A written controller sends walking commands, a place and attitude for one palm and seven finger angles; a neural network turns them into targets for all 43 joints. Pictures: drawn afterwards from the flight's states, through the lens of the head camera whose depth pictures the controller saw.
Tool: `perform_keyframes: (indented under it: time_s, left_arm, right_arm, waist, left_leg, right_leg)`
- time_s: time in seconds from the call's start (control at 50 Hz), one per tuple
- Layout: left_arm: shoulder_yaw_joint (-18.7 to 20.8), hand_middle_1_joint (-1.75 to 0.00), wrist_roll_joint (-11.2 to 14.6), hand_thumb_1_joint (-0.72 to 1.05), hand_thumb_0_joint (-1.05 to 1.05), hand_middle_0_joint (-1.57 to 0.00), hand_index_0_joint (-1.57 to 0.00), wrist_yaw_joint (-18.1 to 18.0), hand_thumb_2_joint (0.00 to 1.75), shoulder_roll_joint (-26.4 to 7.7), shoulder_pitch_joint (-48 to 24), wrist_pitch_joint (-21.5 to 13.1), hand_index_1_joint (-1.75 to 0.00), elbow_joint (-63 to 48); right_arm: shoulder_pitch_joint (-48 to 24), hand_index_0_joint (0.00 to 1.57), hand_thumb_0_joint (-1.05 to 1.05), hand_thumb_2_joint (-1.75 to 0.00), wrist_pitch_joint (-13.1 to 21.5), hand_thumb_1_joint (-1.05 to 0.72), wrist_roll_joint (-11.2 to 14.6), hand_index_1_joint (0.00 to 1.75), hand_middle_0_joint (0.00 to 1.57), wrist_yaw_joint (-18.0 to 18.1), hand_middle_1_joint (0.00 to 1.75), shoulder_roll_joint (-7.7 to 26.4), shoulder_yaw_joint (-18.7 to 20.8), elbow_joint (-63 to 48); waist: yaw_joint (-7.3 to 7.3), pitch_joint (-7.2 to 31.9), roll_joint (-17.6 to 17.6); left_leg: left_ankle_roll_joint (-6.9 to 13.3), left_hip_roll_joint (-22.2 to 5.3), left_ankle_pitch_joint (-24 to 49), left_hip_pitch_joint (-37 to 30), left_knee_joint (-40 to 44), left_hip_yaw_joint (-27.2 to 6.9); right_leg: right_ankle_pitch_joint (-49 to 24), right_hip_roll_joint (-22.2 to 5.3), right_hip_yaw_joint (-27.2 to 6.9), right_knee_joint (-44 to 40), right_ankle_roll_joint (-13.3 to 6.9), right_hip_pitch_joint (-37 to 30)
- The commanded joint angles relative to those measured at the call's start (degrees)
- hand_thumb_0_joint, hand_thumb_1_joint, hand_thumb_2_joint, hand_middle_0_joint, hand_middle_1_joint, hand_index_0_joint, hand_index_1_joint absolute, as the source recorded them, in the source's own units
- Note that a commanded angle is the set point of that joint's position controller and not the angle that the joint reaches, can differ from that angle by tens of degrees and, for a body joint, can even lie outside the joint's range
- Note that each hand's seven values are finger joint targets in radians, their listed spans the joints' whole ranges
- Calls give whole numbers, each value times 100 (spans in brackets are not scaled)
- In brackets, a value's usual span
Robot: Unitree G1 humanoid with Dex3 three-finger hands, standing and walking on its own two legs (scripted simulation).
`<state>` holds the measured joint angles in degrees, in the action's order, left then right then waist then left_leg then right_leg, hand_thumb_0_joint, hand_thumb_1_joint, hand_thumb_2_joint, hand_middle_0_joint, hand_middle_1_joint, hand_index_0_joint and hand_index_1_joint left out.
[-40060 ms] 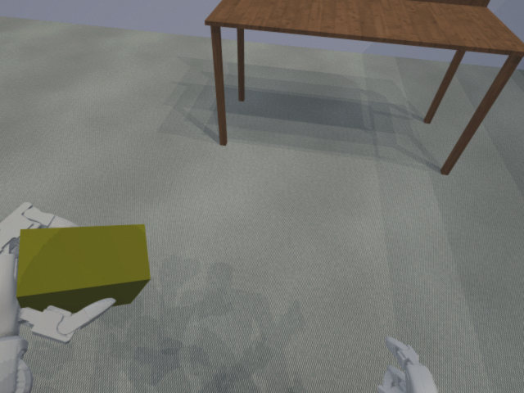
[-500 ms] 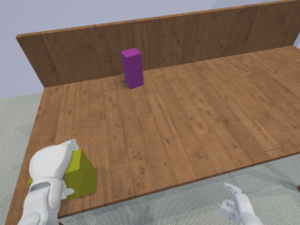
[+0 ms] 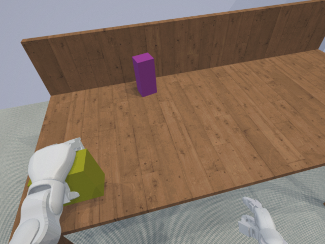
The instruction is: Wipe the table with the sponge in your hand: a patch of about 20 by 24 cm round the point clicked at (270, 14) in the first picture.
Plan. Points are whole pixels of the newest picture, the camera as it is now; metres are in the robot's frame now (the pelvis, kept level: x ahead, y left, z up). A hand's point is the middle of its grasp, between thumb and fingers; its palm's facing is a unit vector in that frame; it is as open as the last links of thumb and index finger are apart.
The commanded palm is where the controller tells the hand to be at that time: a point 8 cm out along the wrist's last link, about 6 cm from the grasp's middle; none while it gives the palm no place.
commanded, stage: lift the sponge slowly off the table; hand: left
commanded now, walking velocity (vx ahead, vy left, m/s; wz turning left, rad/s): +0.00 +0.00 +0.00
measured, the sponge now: (74, 183) +0.22 +0.27 +0.04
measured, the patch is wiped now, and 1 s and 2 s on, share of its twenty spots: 1.00 1.00 1.00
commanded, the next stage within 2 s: bring the sponge back beside the body in 0.88 s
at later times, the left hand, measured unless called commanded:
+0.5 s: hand (63, 163) +0.22 +0.27 +0.12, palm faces +0.09 -0.11 -0.99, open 10.5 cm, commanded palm +0.19 +0.27 +0.19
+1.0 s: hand (54, 162) +0.21 +0.28 +0.14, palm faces +0.12 -0.12 -0.98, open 10.5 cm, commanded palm +0.18 +0.27 +0.21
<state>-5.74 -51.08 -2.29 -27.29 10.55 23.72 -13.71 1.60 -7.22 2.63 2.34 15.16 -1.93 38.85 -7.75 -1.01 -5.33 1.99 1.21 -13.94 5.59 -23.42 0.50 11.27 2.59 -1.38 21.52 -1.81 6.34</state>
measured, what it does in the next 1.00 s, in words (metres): stands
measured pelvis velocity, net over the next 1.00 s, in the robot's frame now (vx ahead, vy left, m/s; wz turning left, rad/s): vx -0.01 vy -0.01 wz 0.00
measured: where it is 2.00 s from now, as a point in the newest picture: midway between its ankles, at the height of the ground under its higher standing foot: outside the picture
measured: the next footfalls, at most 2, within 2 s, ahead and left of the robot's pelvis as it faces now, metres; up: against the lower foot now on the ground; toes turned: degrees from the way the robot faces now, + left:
none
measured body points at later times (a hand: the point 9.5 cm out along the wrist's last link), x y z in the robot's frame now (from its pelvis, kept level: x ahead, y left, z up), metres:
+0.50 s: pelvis +0.00 -0.01 +0.00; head -0.02 -0.05 +0.45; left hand +0.21 +0.27 +0.17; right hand +0.24 -0.21 -0.09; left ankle -0.01 +0.10 -0.74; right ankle +0.01 -0.11 -0.74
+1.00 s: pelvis -0.01 -0.01 +0.00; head -0.03 -0.04 +0.45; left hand +0.20 +0.28 +0.19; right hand +0.24 -0.20 -0.09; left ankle -0.01 +0.10 -0.74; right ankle +0.01 -0.11 -0.74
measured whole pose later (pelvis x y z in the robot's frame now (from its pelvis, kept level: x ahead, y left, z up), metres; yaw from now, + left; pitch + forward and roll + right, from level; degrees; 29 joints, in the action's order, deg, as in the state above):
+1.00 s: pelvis -0.01 -0.01 +0.00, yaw +0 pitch -4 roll +0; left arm -1.5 -46.8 4.6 -32.7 7.9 27.3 -21.6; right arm 1.2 -7.2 3.1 2.5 16.3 -3.0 37.4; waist -8.1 -1.1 -6.1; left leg 1.6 1.2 -13.4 6.9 -24.5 0.1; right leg 11.2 2.7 -1.1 23.3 -2.1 7.9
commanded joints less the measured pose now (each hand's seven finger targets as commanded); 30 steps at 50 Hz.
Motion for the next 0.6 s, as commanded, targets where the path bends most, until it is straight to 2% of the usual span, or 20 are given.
perform_keyframes:
  time_s: [0.0,0.02,0.04,0.08,0.12,0.14,0.18,0.22,0.24,0.3,0.32,0.34,0.38,0.42,0.44,0.48,0.5,0.52,0.54,0.58]
  left_arm:
    - [790,-160,-195,10,0,-120,-120,-210,130,-1070,-1002,27,-160,-1410]
    - [1029,-160,-160,10,0,-120,-120,-205,130,-1250,-788,82,-160,-1471]
    - [836,-160,-204,10,0,-120,-120,-166,130,-1108,-1060,126,-160,-1594]
    - [874,-160,-150,10,0,-120,-120,-137,130,-1138,-938,192,-160,-1473]
    - [1021,-160,-92,10,0,-120,-120,-120,130,-1273,-911,249,-160,-1692]
    - [953,-160,-106,10,0,-120,-120,-105,130,-1261,-1165,272,-160,-1721]
    - [919,-160,-122,10,0,-120,-120,-73,130,-1265,-1274,308,-160,-1403]
    - [1116,-160,-108,10,0,-120,-120,-51,130,-1533,-1406,321,-160,-1565]
    - [985,-160,-147,10,0,-120,-120,-21,130,-1437,-1696,309,-160,-1546]
    - [905,-160,-101,10,0,-120,-120,87,130,-1394,-1600,255,-160,-1516]
    - [1011,-160,-48,10,0,-120,-120,111,130,-1477,-1613,224,-160,-1774]
    - [1043,-160,-70,10,0,-120,-120,123,130,-1542,-1652,197,-160,-1742]
    - [988,-160,-34,10,0,-120,-120,190,130,-1429,-1368,209,-160,-1428]
    - [1256,-160,-29,10,0,-120,-120,203,130,-1729,-1571,230,-160,-1564]
    - [1091,-160,-62,10,0,-120,-120,215,130,-1621,-1869,214,-160,-1686]
    - [1147,-160,-47,10,0,-120,-120,220,130,-1677,-1768,253,-160,-1250]
    - [1148,-160,-33,10,0,-120,-120,235,130,-1676,-1823,246,-160,-1351]
    - [1341,-160,-43,10,0,-120,-120,224,130,-1896,-1926,236,-160,-1612]
    - [1161,-160,-24,10,0,-120,-120,240,130,-1697,-1977,221,-160,-1763]
    - [1220,-160,26,10,0,-120,-120,267,130,-1691,-1610,246,-160,-1514]
  right_arm:
    - [-1484,20,0,-90,402,-90,-2,30,20,-27,30,569,181,-1226]
    - [-1657,20,0,-90,410,-90,11,30,20,-53,30,585,172,-1262]
    - [-1580,20,0,-90,396,-90,8,30,20,-70,30,562,127,-1279]
    - [-1579,20,0,-90,342,-90,10,30,20,-79,30,590,139,-1247]
    - [-1726,20,0,-90,338,-90,26,30,20,-80,30,589,135,-1312]
    - [-1595,20,0,-90,345,-90,25,30,20,-68,30,569,103,-1347]
    - [-1573,20,0,-90,312,-90,25,30,20,-30,30,598,102,-1255]
    - [-1745,20,0,-90,341,-90,43,30,20,-3,30,611,89,-1299]
    - [-1591,20,0,-90,368,-90,42,30,20,9,30,583,76,-1307]
    - [-1606,20,0,-90,359,-90,45,30,20,12,30,600,84,-1262]
    - [-1794,20,0,-90,428,-90,50,30,20,20,30,577,77,-1358]
    - [-1576,20,0,-90,443,-90,36,30,20,16,30,573,79,-1325]
    - [-1546,20,0,-90,403,-90,30,30,20,18,30,588,77,-1268]
    - [-1736,20,0,-90,399,-90,50,30,20,18,30,610,62,-1301]
    - [-1610,20,0,-90,415,-90,40,30,20,26,30,586,49,-1333]
    - [-1548,20,0,-90,397,-90,39,30,20,44,30,614,58,-1233]
    - [-1569,20,0,-90,381,-90,38,30,20,46,30,610,62,-1263]
    - [-1775,20,0,-90,426,-90,54,30,20,40,30,616,53,-1306]
    - [-1633,20,0,-90,463,-90,41,30,20,20,30,561,41,-1383]
    - [-1575,20,0,-90,431,-90,22,30,20,3,30,590,63,-1292]
  waist:
    - [-54,1152,117]
    - [-89,1109,133]
    - [-63,1288,125]
    - [-61,1015,210]
    - [-57,1029,202]
    - [-59,1192,187]
    - [-8,941,310]
    - [-9,975,167]
    - [12,1167,228]
    - [-2,1145,105]
    - [-7,1173,-14]
    - [-9,1337,23]
    - [-6,1030,211]
    - [6,991,249]
    - [3,1260,156]
    - [14,962,240]
    - [-14,1078,238]
    - [-17,1142,71]
    - [-51,1404,-16]
    - [-68,1244,173]
  left_leg:
    - [43,2,1577,-110,317,-552]
    - [42,-15,1439,-73,336,-599]
    - [55,5,1552,-75,317,-527]
    - [38,-8,1492,-15,329,-558]
    - [55,-18,1337,-38,338,-576]
    - [82,8,1370,-25,306,-496]
    - [63,1,1260,-11,315,-524]
    - [77,13,1121,-48,322,-557]
    - [97,38,1205,-48,260,-477]
    - [75,38,1336,-104,289,-542]
    - [87,43,1235,-162,271,-567]
    - [99,48,1332,-129,225,-509]
    - [82,34,1329,-54,266,-545]
    - [67,21,1133,-20,289,-590]
    - [92,44,1213,-48,244,-494]
    - [61,32,1140,21,292,-535]
    - [70,54,1191,-7,278,-527]
    - [63,43,1127,-51,278,-573]
    - [76,61,1297,-53,234,-507]
    - [60,60,1421,-51,218,-528]
  right_leg:
    - [-1030,-46,-465,-191,-348,-439]
    - [-909,-1,-643,-198,-378,-468]
    - [-1036,-45,-465,-125,-346,-531]
    - [-961,-47,-499,-191,-342,-377]
    - [-808,-4,-685,-226,-361,-378]
    - [-844,-64,-530,-167,-324,-456]
    - [-666,-63,-556,-279,-317,-247]
    - [-512,-27,-757,-318,-350,-258]
    - [-610,-78,-584,-246,-314,-339]
    - [-766,-100,-542,-264,-311,-337]
    - [-703,-49,-753,-281,-349,-352]
    - [-800,-86,-571,-189,-322,-463]
    - [-777,-94,-537,-267,-307,-306]
    - [-542,-53,-780,-318,-342,-263]
    - [-635,-114,-588,-228,-303,-395]
    - [-523,-111,-575,-319,-304,-217]
    - [-621,-134,-600,-299,-297,-280]
    - [-534,-68,-821,-304,-362,-304]
    - [-747,-130,-588,-167,-329,-510]
    - [-941,-132,-596,-207,-318,-418]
